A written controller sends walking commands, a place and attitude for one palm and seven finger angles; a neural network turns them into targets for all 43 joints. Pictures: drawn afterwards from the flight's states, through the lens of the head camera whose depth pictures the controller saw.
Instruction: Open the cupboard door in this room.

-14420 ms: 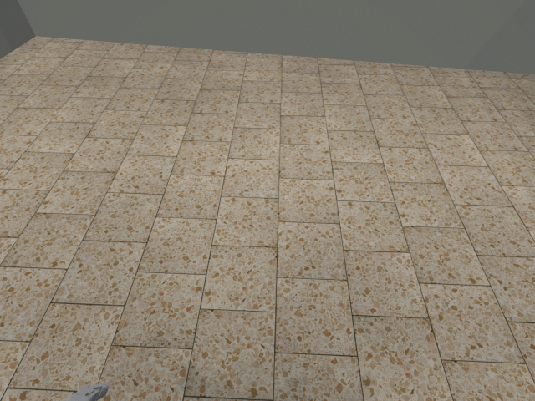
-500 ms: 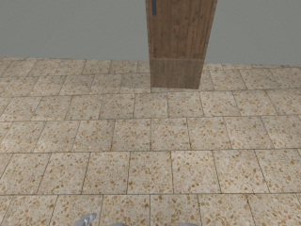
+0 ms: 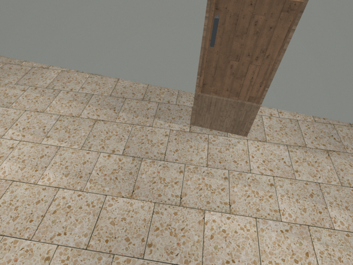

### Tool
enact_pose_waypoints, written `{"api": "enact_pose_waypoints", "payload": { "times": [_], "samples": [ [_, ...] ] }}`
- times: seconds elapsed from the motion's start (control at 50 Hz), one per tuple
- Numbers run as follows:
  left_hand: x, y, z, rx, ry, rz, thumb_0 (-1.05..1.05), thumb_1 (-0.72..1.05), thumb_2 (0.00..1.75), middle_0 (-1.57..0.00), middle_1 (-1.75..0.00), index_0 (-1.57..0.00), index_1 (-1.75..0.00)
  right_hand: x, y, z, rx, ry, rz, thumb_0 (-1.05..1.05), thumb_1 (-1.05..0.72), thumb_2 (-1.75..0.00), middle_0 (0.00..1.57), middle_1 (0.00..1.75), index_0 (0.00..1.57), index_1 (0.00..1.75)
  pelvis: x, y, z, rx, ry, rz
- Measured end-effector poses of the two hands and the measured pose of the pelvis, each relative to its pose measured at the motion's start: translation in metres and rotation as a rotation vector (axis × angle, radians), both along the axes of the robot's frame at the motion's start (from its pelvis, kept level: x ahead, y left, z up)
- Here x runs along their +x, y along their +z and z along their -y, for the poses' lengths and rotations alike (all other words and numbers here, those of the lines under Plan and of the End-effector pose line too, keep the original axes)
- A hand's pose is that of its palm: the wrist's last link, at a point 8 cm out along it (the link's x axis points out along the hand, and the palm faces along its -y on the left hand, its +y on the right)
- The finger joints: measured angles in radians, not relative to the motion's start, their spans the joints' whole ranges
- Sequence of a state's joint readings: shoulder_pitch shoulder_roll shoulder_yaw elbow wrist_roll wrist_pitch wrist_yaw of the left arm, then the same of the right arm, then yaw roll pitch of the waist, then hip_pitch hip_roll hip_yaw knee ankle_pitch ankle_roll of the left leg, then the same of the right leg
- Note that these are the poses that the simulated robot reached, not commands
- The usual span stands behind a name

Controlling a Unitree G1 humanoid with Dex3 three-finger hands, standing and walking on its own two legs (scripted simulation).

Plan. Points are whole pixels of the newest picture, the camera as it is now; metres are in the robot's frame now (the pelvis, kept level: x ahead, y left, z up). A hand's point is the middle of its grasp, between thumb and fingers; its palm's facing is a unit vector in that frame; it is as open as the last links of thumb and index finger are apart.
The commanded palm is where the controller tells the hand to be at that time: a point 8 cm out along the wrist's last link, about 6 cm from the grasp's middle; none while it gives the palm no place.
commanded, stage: stand and wait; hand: left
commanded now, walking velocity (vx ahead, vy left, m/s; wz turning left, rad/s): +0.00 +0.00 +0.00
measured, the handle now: (214, 30) +1.18 -0.08 +0.01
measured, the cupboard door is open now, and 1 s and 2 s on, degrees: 0 0 0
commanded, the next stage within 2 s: look at it before walking up in 0.30 s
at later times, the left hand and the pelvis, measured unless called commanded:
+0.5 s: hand out of the picture +0.00 +0.18 -0.17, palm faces +0.02 -0.98 -0.20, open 7.4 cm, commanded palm none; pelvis +0.00 +0.00 +0.01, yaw +0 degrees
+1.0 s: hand out of the picture -0.05 +0.14 -0.17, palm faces +0.05 -0.99 -0.16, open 7.4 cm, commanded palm none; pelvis +0.00 -0.01 +0.00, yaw +0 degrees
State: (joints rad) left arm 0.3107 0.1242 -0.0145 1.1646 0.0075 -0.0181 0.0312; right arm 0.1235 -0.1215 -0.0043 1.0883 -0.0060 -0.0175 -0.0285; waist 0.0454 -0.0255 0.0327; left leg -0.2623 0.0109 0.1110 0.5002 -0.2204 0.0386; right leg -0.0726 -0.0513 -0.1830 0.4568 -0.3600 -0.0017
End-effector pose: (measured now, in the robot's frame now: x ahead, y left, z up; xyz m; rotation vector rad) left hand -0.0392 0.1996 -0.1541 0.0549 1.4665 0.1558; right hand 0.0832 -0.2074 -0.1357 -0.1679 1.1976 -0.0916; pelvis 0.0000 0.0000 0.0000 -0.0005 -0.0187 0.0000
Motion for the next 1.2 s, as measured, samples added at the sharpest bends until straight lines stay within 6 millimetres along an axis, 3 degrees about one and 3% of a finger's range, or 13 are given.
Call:
{"api": "enact_pose_waypoints", "payload": {
  "times": [0.14, 0.34, 0.46, 0.56, 0.74, 0.92, 1.1, 1.2],
  "samples": [
    [0.012, 0.007, -0.009, 0.018, -0.03, -0.004, 0.0, 0.91, 0.9, -0.2, -0.3, -0.2, -0.3, -0.017, 0.0, 0.007, -0.021, -0.058, -0.034, -0.02, -0.95, -0.9, 0.2, 0.3, 0.2, 0.3, 0.009, 0.004, -0.007, 0.005, -0.005, -0.006],
    [0.033, 0.011, -0.026, 0.064, -0.054, 0.041, 0.0, 0.91, 0.9, -0.2, -0.3, -0.2, -0.3, -0.084, -0.005, 0.01, -0.023, -0.098, -0.21, 0.0, -0.93, -0.9, 0.2, 0.3, 0.2, 0.3, 0.01, 0.005, -0.007, 0.01, -0.006, 0.009],
    [0.033, 0.013, -0.026, 0.074, -0.063, 0.039, 0.0, 0.91, 0.9, -0.2, -0.3, -0.2, -0.3, -0.118, -0.008, -0.001, 0.014, -0.123, -0.283, 0.01, -0.92, -0.9, 0.2, 0.3, 0.2, 0.3, 0.006, 0.005, -0.005, 0.011, -0.007, 0.014],
    [0.025, 0.013, -0.02, 0.068, -0.059, 0.026, 0.0, 0.91, 0.9, -0.2, -0.3, -0.2, -0.3, -0.131, -0.009, -0.008, 0.04, -0.133, -0.311, 0.01, -0.91, -0.9, 0.2, 0.3, 0.2, 0.3, 0.003, 0.005, -0.002, 0.011, -0.005, 0.015],
    [0.001, 0.011, -0.002, 0.036, -0.037, -0.019, 0.0, 0.91, 0.9, -0.2, -0.3, -0.2, -0.3, -0.125, -0.01, -0.009, 0.05, -0.129, -0.292, 0.01, -0.91, -0.9, 0.2, 0.3, 0.2, 0.3, -0.001, 0.005, 0.003, 0.01, -0.002, 0.011],
    [-0.016, 0.011, 0.011, 0.018, -0.015, -0.048, 0.0, 0.91, 0.9, -0.2, -0.3, -0.2, -0.3, -0.107, -0.009, 0.007, 0.02, -0.11, -0.252, 0.01, -0.92, -0.9, 0.2, 0.3, 0.2, 0.3, -0.001, 0.004, 0.008, 0.008, 0.002, 0.01],
    [-0.012, 0.011, 0.009, 0.032, -0.018, -0.047, 0.0, 0.91, 0.9, -0.2, -0.3, -0.2, -0.3, -0.093, -0.008, 0.023, -0.007, -0.099, -0.225, 0.01, -0.91, -0.9, 0.2, 0.3, 0.2, 0.3, 0.002, 0.004, 0.013, 0.004, -0.004, 0.008],
    [-0.004, 0.006, 0.004, 0.025, -0.021, -0.06, 0.0, 0.91, 0.9, -0.2, -0.3, -0.2, -0.3, -0.086, -0.011, 0.026, -0.012, -0.124, -0.221, 0.01, -0.91, -0.9, 0.2, 0.3, 0.2, 0.3, 0.013, -0.002, 0.012, -0.018, -0.035, -0.001]
  ]
}}
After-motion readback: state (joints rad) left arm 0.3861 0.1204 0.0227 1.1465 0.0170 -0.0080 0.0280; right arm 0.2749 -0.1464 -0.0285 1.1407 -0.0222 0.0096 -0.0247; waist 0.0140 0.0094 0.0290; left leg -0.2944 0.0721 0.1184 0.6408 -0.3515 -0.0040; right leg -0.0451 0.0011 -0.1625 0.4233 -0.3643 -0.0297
